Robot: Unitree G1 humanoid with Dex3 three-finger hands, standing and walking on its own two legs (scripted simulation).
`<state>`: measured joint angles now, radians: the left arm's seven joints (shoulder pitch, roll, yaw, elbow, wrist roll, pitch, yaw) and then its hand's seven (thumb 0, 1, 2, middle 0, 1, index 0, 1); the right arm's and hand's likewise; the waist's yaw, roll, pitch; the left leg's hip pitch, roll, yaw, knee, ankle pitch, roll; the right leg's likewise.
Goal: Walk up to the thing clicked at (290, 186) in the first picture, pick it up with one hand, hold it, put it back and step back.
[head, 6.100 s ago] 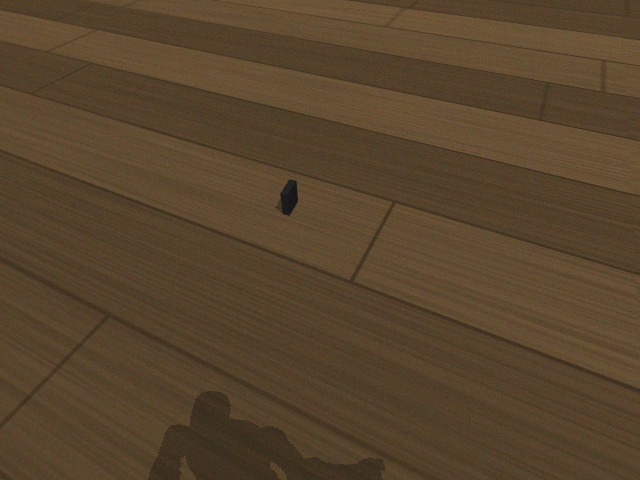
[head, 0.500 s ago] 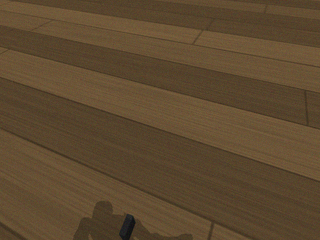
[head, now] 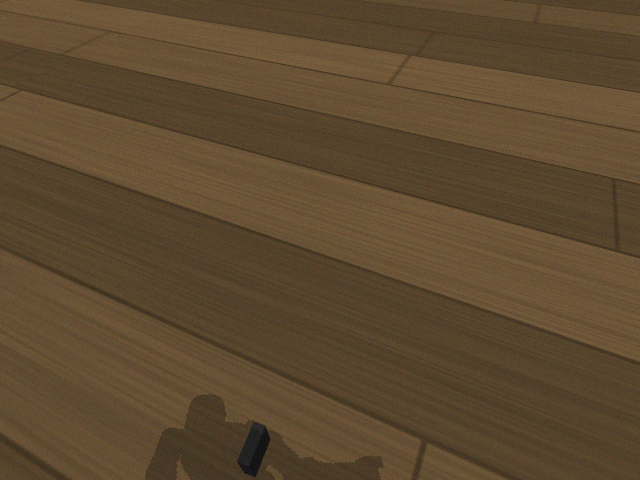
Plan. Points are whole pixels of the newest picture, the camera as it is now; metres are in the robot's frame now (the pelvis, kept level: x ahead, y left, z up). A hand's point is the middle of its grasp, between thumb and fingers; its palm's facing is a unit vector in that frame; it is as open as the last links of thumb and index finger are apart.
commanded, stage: stand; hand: left
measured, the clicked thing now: (254, 449) +0.36 +0.22 -0.72
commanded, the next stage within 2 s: go down in 1.96 s
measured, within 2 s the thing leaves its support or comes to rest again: neither
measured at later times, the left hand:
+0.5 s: hand out of the picture +0.06 +0.25 -0.16, palm faces -0.03 -0.94 -0.35, open 7.4 cm
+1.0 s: hand out of the picture +0.07 +0.25 -0.16, palm faces -0.04 -0.94 -0.34, open 7.4 cm
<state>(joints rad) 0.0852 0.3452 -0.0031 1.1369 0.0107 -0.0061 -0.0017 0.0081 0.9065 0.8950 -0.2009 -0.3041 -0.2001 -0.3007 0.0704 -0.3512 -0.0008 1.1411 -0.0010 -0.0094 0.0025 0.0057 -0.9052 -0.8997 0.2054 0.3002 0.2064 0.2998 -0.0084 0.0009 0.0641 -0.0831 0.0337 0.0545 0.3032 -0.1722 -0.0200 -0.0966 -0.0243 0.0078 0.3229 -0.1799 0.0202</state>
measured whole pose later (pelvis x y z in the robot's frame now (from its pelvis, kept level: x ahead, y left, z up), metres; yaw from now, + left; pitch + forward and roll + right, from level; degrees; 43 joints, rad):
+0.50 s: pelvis -0.01 +0.00 +0.00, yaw +1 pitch -3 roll +0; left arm 0.11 0.35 -0.01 1.14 0.01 0.00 -0.01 0.01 0.91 0.90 -0.20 -0.30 -0.20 -0.30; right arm 0.11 -0.35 0.00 1.15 -0.01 -0.01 0.01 0.01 -0.91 -0.90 0.21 0.30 0.21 0.30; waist -0.01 0.01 0.06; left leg -0.10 0.04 0.04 0.30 -0.16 -0.02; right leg -0.11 -0.02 0.00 0.32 -0.17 0.01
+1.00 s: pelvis +0.00 +0.00 +0.00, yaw +1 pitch -2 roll +0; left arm 0.11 0.35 -0.01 1.12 0.01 -0.01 -0.01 0.01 0.91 0.90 -0.20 -0.30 -0.20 -0.30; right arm 0.11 -0.35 0.01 1.14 -0.01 -0.01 0.01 0.01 -0.91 -0.90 0.21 0.30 0.21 0.30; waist 0.00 0.00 0.05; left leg -0.10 0.04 0.04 0.31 -0.17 -0.02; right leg -0.11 -0.02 0.00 0.32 -0.18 0.02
